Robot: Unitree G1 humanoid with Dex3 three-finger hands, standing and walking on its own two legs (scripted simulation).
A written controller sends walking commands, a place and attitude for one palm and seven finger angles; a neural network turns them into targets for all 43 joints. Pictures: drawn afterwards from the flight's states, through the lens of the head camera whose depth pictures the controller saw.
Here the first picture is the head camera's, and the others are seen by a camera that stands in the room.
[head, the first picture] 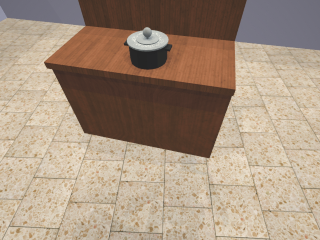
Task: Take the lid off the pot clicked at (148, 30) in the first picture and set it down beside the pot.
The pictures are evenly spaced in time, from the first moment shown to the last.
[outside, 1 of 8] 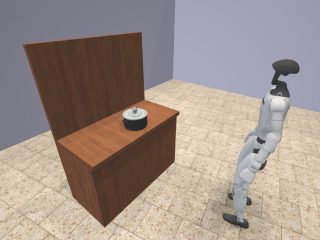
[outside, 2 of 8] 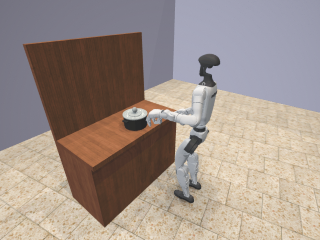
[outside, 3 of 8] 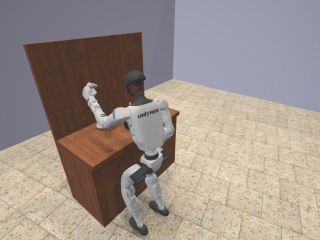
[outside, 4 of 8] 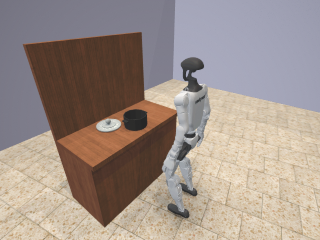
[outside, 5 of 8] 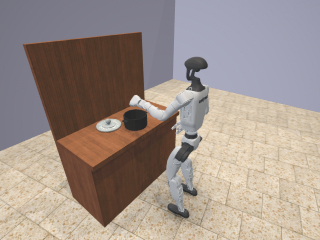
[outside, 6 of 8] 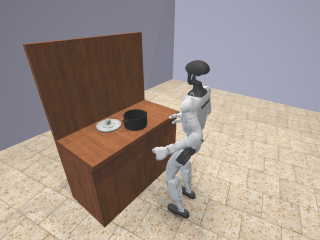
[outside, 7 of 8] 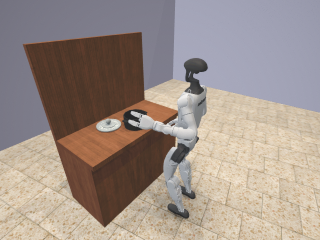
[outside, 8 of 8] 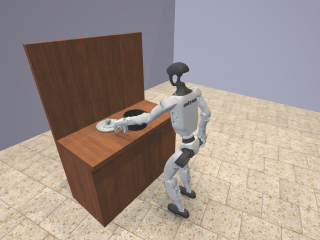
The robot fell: no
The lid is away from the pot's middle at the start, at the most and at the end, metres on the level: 0.00 0.27 0.23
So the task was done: no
